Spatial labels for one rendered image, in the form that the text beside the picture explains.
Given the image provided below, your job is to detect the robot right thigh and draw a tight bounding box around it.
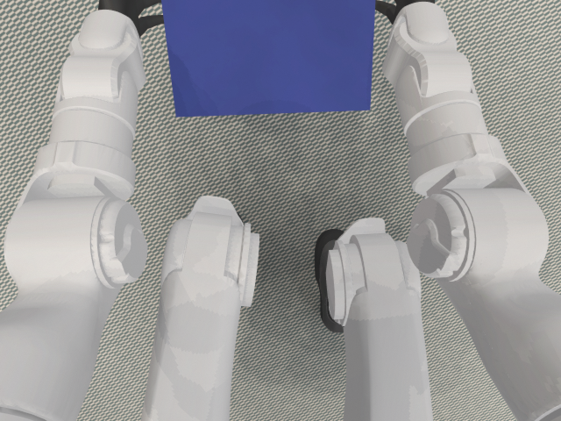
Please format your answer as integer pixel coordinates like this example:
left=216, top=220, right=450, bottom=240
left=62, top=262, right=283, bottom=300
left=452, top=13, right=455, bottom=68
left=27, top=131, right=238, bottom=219
left=326, top=233, right=433, bottom=421

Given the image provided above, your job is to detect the robot right forearm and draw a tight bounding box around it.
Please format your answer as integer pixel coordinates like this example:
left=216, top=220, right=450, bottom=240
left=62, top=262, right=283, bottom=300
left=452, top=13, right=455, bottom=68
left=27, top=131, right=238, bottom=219
left=382, top=2, right=549, bottom=249

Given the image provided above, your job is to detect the right robot foot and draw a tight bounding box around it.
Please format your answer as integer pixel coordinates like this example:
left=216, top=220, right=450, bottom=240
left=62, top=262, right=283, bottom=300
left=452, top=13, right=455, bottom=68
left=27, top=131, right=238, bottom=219
left=315, top=229, right=344, bottom=332

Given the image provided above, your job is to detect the right robot upper arm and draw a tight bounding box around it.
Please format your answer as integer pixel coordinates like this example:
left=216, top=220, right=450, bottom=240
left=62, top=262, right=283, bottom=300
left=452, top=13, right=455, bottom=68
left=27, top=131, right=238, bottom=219
left=407, top=188, right=561, bottom=421

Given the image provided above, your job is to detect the left robot upper arm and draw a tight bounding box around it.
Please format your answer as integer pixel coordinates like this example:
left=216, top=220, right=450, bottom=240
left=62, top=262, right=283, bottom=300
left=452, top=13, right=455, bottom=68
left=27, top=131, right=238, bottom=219
left=0, top=196, right=148, bottom=421

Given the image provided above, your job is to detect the carton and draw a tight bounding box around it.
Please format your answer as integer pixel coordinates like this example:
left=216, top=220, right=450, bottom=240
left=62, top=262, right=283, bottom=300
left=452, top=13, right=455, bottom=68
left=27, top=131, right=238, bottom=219
left=161, top=0, right=375, bottom=118

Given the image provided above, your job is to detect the left robot hand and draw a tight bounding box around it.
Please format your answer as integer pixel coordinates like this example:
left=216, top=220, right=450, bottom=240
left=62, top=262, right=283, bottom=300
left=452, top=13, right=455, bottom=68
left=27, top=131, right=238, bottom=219
left=98, top=0, right=164, bottom=38

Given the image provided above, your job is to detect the robot left forearm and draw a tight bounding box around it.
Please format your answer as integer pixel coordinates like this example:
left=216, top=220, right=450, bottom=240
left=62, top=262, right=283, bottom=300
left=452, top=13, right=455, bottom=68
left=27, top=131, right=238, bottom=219
left=4, top=10, right=146, bottom=279

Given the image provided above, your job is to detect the right robot hand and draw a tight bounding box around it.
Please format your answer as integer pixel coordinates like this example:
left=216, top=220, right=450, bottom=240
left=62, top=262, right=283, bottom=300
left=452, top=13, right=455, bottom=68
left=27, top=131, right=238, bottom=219
left=375, top=0, right=435, bottom=25

